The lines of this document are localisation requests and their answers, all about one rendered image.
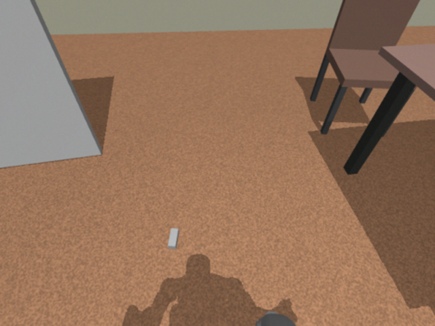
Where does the small box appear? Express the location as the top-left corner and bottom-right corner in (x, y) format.
(168, 228), (179, 249)

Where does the chair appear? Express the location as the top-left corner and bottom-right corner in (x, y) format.
(310, 0), (420, 137)

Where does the table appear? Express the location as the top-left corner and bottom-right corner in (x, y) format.
(343, 43), (435, 175)

